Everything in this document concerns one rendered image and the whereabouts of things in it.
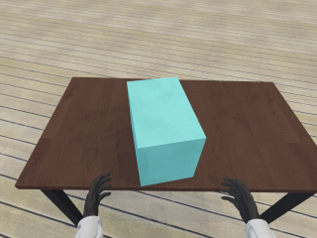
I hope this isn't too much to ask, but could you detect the table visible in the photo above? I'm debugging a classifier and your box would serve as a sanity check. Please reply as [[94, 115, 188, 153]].
[[14, 76, 317, 227]]

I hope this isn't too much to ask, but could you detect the carton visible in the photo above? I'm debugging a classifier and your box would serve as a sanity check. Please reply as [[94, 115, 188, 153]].
[[127, 76, 206, 186]]

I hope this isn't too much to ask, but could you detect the left robot hand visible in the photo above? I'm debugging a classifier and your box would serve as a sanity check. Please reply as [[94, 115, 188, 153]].
[[83, 173, 111, 218]]

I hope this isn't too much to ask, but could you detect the robot left forearm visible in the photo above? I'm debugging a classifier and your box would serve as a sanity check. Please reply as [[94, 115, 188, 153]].
[[74, 215, 104, 238]]

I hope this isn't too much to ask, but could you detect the right robot hand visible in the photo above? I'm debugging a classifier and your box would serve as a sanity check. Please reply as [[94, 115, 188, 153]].
[[221, 178, 261, 224]]

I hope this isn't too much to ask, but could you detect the robot right forearm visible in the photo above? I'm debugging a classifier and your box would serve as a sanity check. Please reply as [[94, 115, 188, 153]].
[[245, 218, 277, 238]]

